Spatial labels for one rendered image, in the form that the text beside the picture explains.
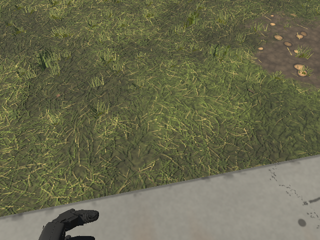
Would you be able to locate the left robot hand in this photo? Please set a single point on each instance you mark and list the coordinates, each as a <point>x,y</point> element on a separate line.
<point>56,230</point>

